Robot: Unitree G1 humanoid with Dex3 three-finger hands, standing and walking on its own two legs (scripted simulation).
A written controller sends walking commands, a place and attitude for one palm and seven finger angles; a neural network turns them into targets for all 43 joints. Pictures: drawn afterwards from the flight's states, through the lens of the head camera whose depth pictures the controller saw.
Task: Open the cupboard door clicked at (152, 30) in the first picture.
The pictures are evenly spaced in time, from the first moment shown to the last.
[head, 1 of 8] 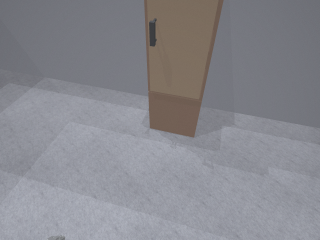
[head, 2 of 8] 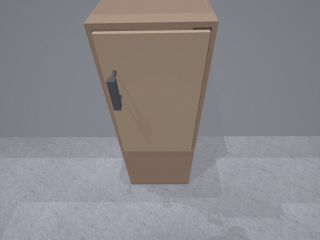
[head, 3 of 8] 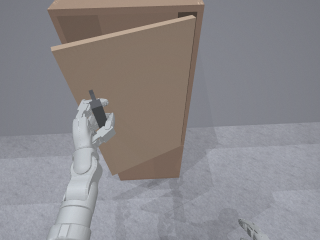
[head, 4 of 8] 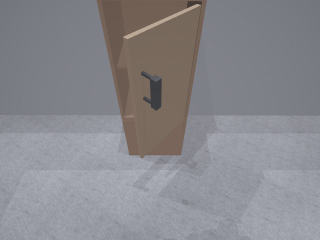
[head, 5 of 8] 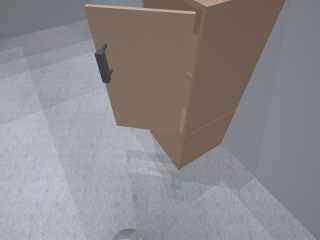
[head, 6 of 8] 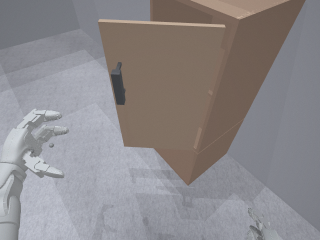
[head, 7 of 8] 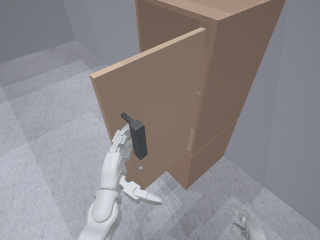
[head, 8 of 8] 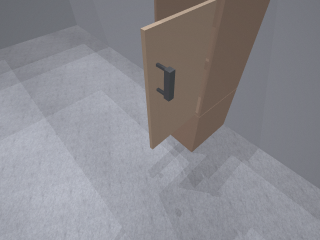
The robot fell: no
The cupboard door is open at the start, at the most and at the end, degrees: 0 94 92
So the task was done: yes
